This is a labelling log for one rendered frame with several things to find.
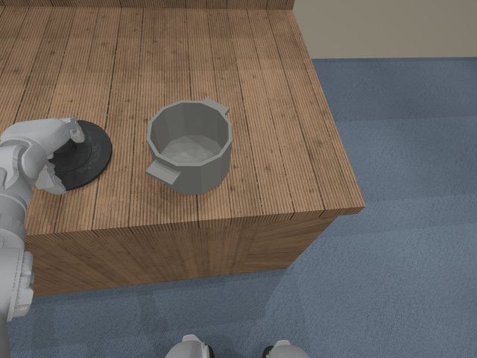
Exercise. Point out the left robot hand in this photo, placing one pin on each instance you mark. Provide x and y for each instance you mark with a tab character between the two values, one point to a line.
51	134

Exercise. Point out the left robot shin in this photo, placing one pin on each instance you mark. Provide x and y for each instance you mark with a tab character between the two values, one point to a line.
190	338

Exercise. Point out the table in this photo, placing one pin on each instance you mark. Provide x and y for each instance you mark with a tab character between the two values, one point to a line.
116	63

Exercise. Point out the pot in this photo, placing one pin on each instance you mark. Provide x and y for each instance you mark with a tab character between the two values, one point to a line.
190	143

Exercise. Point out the right robot shin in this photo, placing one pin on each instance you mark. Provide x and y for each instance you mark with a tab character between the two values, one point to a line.
282	342

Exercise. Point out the robot shin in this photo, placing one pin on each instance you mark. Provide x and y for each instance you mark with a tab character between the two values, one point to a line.
190	338
282	342

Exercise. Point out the robot left upper arm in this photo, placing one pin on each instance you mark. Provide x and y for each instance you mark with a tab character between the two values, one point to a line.
16	290

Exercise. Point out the robot left forearm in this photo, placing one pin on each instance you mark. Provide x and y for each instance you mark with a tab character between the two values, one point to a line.
21	161

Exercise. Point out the knob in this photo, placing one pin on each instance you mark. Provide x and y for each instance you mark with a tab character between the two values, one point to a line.
67	150

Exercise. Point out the lid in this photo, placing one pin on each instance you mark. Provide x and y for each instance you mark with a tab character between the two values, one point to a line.
88	162

